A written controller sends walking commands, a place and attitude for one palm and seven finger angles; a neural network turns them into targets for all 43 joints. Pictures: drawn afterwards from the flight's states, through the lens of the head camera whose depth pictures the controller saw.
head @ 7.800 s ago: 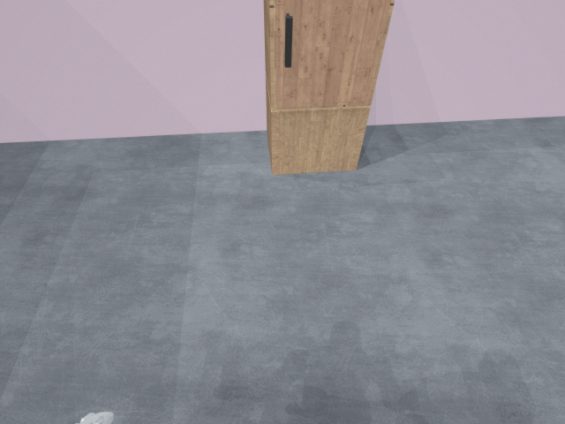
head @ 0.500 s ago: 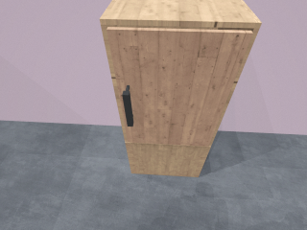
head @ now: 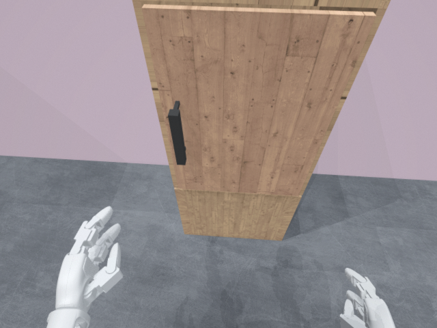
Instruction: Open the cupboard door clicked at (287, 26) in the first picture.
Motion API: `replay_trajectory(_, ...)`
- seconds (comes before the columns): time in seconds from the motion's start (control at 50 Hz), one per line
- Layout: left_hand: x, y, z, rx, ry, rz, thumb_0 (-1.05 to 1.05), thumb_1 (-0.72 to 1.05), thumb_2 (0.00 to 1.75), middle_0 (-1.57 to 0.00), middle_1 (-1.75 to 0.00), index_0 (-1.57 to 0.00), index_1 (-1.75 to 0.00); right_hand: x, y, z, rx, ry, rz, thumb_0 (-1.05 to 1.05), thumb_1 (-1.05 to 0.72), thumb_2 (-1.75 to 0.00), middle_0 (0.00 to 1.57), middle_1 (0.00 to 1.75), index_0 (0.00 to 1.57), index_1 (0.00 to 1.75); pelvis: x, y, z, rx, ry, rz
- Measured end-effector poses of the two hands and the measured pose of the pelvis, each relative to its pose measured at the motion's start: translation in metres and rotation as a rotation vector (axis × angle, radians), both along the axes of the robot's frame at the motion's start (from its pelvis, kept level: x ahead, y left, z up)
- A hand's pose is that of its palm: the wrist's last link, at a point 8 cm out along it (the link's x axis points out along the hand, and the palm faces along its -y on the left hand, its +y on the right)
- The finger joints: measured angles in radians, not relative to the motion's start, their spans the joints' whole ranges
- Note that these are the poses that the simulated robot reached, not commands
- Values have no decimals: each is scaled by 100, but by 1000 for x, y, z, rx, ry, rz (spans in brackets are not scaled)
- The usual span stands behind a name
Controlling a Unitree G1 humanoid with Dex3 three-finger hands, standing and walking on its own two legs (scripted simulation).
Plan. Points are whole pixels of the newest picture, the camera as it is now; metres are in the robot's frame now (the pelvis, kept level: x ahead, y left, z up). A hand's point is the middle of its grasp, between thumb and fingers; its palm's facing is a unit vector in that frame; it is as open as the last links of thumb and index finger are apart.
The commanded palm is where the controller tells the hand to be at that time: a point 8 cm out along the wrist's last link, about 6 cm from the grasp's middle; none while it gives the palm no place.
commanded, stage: raise the hand with hooked fingers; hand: left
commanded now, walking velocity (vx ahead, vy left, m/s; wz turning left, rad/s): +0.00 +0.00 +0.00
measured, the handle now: (179, 134) +0.58 +0.13 -0.01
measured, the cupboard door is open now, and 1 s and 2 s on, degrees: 0 0 0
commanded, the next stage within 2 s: move the hooked fingers beside the handle in 1.84 s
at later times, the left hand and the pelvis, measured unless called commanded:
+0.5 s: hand (102, 280) +0.21 +0.22 -0.03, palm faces -0.06 -1.00 -0.03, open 10.6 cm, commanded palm +0.18 +0.28 -0.02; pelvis -0.02 +0.01 -0.06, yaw +1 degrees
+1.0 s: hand (74, 268) +0.23 +0.27 -0.01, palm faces -0.03 -1.00 -0.06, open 13.4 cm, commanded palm +0.21 +0.33 -0.01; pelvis -0.02 +0.03 -0.05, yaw +1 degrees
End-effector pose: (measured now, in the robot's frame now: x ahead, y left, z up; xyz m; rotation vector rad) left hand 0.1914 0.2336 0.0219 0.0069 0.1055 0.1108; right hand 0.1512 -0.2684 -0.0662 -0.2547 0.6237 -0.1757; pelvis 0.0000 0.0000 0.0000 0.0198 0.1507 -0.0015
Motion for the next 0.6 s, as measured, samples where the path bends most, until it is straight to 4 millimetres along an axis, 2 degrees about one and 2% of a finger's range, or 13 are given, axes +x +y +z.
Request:
replay_trajectory(0.06,-4,-7,-14,18,-125,-144,0,74,82,-21,-42,-21,-42,37,-5,7,-34,-130,53,1,-91,-90,20,30,20,30,-4,-3,-25,5,54,-7)
replay_trajectory(0.14,-25,0,-53,-32,-53,-161,0,64,79,-22,-47,-22,-47,72,2,3,-55,-208,103,1,-91,-90,20,30,20,30,-7,-5,-51,-4,94,1)
replay_trajectory(0.18,-36,8,-65,-44,-3,-113,0,59,77,-23,-50,-22,-50,82,12,-5,-49,-210,125,1,-91,-90,20,30,20,30,-7,-5,-59,-15,104,8)
replay_trajectory(0.24,-44,20,-64,-11,7,-64,1,52,74,-23,-55,-23,-55,85,30,-22,-28,-166,157,1,-91,-90,20,30,20,30,-8,-5,-66,-37,116,21)
replay_trajectory(0.32,-34,29,-51,34,-53,-83,1,43,70,-24,-61,-23,-61,67,55,-53,25,-57,180,1,-90,-90,20,30,20,30,-12,-3,-69,-62,131,36)
replay_trajectory(0.42,-8,36,-47,29,-35,-166,1,31,65,-25,-68,-24,-68,27,71,-80,92,75,140,1,-90,-90,20,30,21,30,-16,3,-68,-71,146,35)
replay_trajectory(0.52,5,44,-43,18,10,-169,0,19,60,-26,-76,-25,-76,-10,67,-82,103,142,62,1,-90,-90,21,30,21,30,-17,11,-60,-62,149,20)
replay_trajectory(0.6,6,54,-38,30,-8,-141,0,10,56,-26,-82,-25,-82,-26,54,-76,65,159,25,1,-90,-90,21,30,21,30,-17,17,-57,-57,149,15)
